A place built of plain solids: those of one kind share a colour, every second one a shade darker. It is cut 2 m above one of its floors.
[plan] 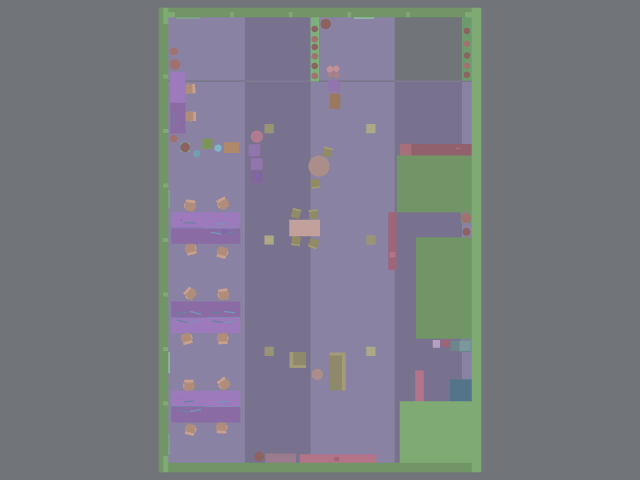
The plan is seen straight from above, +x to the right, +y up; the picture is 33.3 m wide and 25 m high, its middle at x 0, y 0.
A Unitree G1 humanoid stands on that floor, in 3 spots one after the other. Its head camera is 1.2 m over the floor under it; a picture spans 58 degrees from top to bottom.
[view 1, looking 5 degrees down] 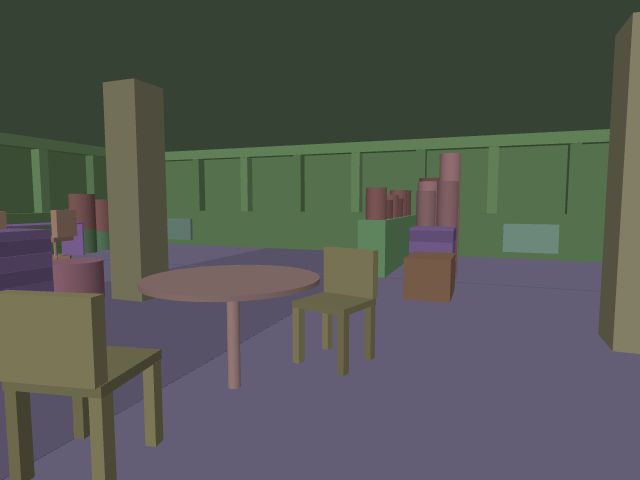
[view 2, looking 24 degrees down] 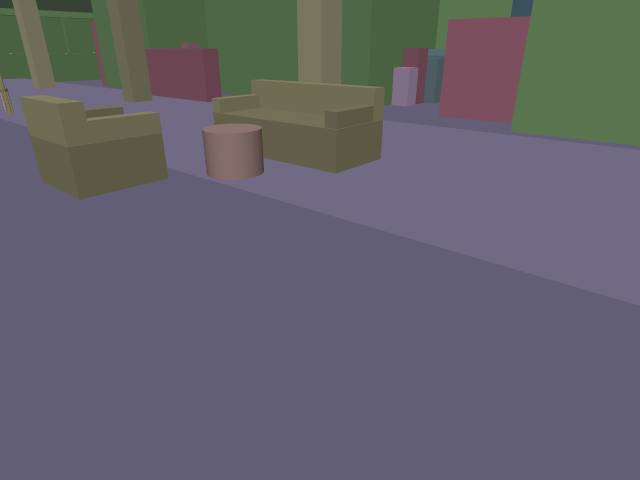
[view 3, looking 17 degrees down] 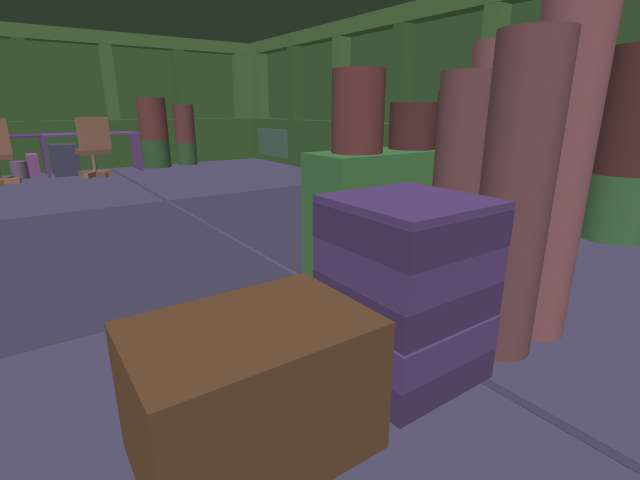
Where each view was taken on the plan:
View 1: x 1.43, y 1.54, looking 111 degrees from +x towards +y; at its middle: wall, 10.82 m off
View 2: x -2.98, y -10.53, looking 40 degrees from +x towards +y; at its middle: floor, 2.95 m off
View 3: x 1.98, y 6.67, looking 145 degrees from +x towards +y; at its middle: stack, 1.93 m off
